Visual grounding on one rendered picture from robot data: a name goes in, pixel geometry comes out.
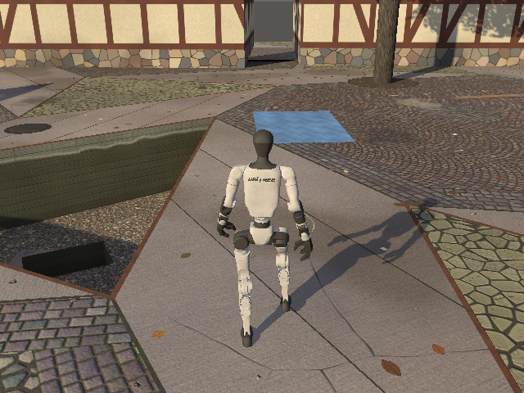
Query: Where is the right robot foot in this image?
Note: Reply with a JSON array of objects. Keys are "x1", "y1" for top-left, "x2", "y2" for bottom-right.
[{"x1": 280, "y1": 295, "x2": 291, "y2": 312}]

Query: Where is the robot right upper arm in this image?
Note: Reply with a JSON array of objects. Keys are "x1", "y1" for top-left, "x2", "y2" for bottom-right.
[{"x1": 280, "y1": 165, "x2": 300, "y2": 213}]

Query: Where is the robot right hand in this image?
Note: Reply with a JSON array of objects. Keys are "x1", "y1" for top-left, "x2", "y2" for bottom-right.
[{"x1": 294, "y1": 238, "x2": 313, "y2": 261}]

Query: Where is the robot left upper arm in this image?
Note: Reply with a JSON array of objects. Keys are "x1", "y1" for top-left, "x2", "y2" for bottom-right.
[{"x1": 224, "y1": 165, "x2": 246, "y2": 208}]

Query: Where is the humanoid robot head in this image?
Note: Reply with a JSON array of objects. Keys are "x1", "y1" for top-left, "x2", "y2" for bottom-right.
[{"x1": 249, "y1": 129, "x2": 276, "y2": 169}]

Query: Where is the robot left hand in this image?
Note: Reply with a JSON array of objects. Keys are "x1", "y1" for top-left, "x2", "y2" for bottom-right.
[{"x1": 217, "y1": 222, "x2": 236, "y2": 237}]

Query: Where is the robot left forearm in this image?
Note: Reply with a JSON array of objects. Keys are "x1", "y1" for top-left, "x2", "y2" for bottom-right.
[{"x1": 218, "y1": 196, "x2": 232, "y2": 225}]

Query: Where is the robot right forearm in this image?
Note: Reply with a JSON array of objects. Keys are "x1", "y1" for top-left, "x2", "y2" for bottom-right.
[{"x1": 293, "y1": 200, "x2": 310, "y2": 241}]

